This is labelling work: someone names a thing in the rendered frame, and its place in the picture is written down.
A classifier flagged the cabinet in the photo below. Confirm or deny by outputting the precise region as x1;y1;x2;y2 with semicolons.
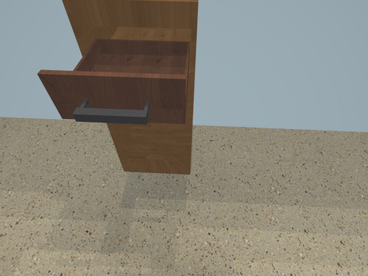
62;0;198;175

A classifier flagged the handle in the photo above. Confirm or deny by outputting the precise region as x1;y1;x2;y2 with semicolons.
72;98;150;125

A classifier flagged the drawer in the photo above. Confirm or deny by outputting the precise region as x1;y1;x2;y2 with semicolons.
37;39;190;124

